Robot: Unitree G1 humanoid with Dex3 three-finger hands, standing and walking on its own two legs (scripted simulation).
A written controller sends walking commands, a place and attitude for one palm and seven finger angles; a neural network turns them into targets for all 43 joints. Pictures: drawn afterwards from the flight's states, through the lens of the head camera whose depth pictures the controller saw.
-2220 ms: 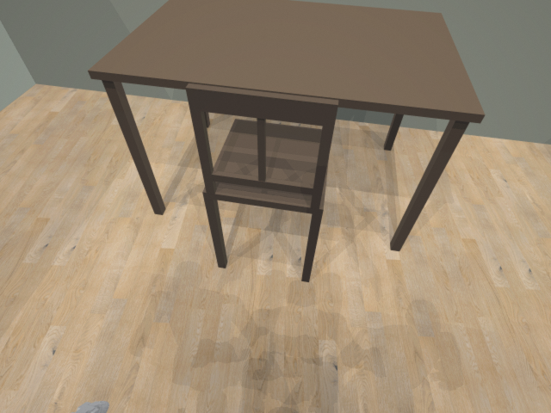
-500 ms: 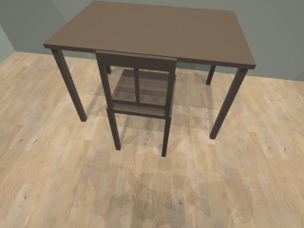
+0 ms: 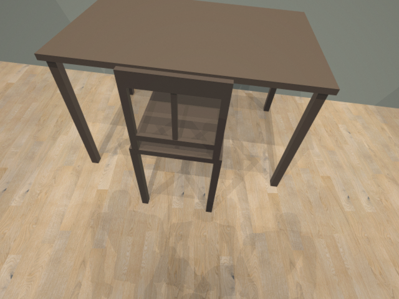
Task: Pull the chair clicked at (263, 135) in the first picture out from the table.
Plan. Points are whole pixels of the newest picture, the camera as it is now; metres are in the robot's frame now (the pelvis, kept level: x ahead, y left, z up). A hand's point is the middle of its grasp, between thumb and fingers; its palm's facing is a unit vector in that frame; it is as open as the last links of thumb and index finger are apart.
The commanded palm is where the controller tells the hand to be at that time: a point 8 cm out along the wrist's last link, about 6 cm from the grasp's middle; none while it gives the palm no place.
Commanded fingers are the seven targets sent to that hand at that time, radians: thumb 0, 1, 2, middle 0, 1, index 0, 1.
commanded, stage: take the last steps up to it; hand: left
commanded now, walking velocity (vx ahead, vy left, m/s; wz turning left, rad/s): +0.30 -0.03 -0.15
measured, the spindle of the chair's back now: (174, 117) +0.70 +0.13 -0.10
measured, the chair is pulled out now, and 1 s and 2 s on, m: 0.00 0.00 0.00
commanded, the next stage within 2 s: come to a stop and stand still in 0.38 s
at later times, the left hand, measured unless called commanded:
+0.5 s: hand (141, 237) +0.30 +0.17 -0.18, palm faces -0.03 -0.98 -0.19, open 7.3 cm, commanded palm none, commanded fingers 0.00 0.90 0.90 -0.20 -0.30 -0.20 -0.30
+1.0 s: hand (132, 244) +0.27 +0.18 -0.16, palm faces -0.05 -0.96 -0.28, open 7.4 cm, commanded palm none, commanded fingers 0.00 0.90 0.90 -0.20 -0.30 -0.20 -0.30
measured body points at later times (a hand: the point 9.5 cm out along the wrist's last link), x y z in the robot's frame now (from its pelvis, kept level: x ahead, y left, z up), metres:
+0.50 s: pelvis +0.19 -0.01 -0.01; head +0.21 +0.00 +0.44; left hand +0.30 +0.22 -0.16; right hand +0.05 -0.19 -0.16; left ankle +0.03 +0.09 -0.64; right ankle +0.26 -0.09 -0.73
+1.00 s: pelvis +0.21 -0.02 +0.00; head +0.25 -0.03 +0.45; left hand +0.27 +0.23 -0.14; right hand +0.28 -0.26 -0.15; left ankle +0.28 +0.12 -0.73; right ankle +0.18 -0.13 -0.73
